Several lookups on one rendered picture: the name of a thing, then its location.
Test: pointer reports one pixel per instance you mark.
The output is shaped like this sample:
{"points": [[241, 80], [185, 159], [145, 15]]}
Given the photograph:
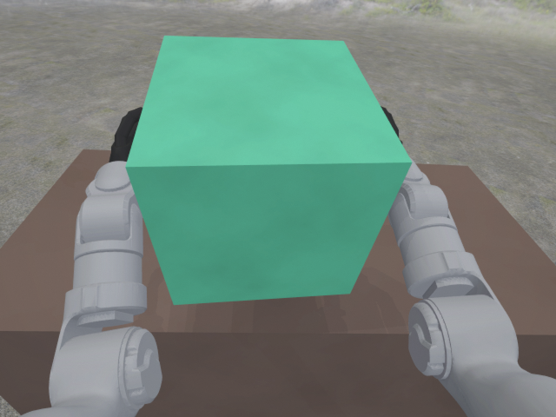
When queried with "pedestal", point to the pedestal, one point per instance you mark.
{"points": [[313, 356]]}

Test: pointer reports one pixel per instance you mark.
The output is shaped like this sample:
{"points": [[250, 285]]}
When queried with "robot left upper arm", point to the robot left upper arm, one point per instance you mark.
{"points": [[105, 374]]}

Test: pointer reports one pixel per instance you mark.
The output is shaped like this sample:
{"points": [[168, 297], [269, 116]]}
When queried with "robot right upper arm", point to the robot right upper arm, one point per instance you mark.
{"points": [[467, 343]]}

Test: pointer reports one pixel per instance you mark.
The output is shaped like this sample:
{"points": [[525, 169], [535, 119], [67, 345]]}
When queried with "robot left hand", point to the robot left hand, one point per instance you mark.
{"points": [[124, 136]]}

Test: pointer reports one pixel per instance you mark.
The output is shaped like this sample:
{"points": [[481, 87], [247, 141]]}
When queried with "robot right hand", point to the robot right hand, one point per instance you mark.
{"points": [[391, 120]]}

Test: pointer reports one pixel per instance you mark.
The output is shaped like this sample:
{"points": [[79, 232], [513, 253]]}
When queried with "right robot forearm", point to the right robot forearm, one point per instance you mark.
{"points": [[436, 263]]}

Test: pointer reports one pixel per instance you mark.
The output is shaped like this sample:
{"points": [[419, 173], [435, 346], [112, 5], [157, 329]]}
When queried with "carton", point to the carton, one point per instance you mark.
{"points": [[263, 168]]}

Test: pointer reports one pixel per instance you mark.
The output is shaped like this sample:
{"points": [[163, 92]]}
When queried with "left robot forearm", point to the left robot forearm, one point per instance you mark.
{"points": [[107, 285]]}

